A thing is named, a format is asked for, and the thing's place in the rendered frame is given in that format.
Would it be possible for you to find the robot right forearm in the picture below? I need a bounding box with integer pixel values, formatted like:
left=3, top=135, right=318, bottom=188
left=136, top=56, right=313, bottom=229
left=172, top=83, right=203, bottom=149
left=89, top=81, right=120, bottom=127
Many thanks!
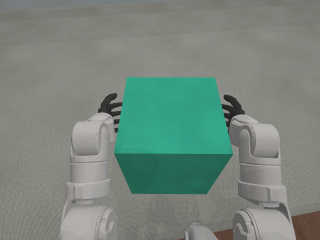
left=229, top=114, right=296, bottom=240

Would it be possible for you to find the right robot thigh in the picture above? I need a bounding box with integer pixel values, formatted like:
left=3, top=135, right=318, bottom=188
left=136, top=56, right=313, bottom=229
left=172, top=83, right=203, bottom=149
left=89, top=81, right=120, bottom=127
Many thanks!
left=184, top=225, right=218, bottom=240

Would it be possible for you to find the robot right hand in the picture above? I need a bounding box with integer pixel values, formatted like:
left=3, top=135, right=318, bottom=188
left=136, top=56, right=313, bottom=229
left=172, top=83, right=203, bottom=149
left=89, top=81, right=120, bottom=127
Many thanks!
left=221, top=94, right=245, bottom=135

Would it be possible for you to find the carton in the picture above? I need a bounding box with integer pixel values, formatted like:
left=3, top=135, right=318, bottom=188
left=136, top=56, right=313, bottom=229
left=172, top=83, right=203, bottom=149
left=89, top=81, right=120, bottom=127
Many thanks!
left=114, top=77, right=233, bottom=195

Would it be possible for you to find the robot left forearm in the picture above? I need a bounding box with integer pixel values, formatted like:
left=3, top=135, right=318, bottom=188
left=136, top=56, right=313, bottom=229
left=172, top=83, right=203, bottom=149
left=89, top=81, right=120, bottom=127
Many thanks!
left=58, top=112, right=116, bottom=240

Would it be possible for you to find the robot left upper arm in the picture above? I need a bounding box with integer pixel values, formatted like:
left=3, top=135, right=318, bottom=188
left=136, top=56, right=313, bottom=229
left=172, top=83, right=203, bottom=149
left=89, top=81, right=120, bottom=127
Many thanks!
left=59, top=205, right=118, bottom=240

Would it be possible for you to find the robot left hand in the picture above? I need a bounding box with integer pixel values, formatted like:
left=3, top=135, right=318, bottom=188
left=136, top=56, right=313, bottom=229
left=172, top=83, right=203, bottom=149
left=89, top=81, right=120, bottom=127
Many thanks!
left=98, top=93, right=123, bottom=133

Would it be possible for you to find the right robot shin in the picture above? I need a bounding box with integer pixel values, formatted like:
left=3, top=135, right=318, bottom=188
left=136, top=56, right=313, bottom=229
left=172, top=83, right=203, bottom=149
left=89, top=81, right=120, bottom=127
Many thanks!
left=190, top=222, right=200, bottom=227

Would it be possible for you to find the robot right upper arm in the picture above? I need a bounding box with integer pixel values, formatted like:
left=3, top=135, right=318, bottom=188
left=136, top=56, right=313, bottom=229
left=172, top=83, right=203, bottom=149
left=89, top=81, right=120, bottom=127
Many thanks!
left=232, top=208, right=296, bottom=240

